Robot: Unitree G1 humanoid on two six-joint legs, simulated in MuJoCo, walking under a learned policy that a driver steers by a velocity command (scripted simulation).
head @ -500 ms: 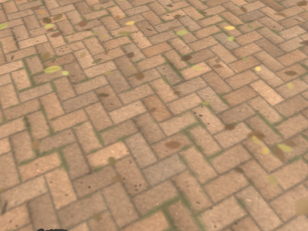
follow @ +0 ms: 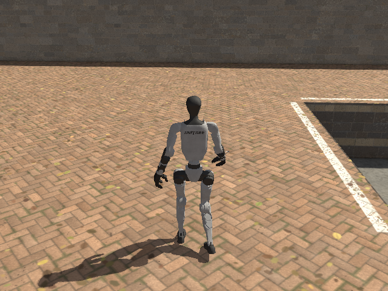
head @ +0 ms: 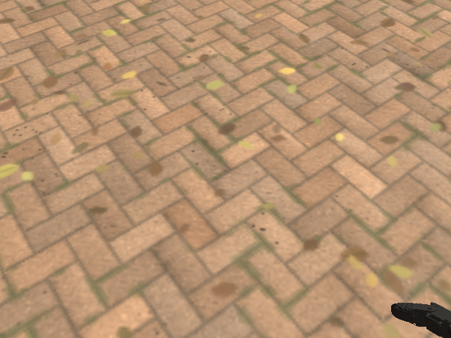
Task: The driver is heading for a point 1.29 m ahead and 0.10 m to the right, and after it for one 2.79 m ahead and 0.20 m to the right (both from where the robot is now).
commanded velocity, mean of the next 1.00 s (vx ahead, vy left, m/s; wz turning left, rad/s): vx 0.50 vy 0.00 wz -0.09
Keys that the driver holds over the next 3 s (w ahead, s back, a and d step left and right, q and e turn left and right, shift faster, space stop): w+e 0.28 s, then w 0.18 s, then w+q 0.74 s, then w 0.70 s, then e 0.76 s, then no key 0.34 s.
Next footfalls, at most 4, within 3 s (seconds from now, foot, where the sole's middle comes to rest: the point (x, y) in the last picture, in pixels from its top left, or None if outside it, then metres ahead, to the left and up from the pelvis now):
0.44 right None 0.36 -0.20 -0.77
0.98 left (258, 270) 0.70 -0.02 -0.77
1.46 right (312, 197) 1.00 -0.21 -0.77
1.98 left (234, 143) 1.25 0.08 -0.77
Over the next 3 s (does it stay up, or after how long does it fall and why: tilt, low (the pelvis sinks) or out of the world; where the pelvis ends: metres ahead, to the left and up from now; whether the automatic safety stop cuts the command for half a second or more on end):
stays up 1.25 -0.04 0.01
